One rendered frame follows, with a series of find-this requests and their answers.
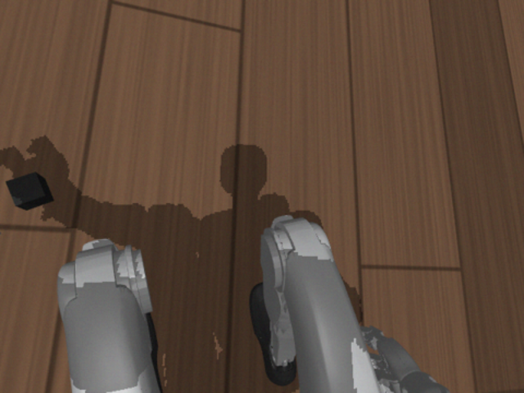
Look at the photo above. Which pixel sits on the right robot arm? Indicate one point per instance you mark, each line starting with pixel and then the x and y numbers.
pixel 420 382

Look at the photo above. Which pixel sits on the right robot foot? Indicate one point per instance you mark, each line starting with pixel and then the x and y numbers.
pixel 278 375

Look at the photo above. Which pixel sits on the left robot foot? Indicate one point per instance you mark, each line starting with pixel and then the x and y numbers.
pixel 154 346

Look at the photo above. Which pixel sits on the right robot hand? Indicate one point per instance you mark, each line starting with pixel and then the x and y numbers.
pixel 393 362

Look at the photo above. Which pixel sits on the cube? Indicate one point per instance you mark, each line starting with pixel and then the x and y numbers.
pixel 29 191

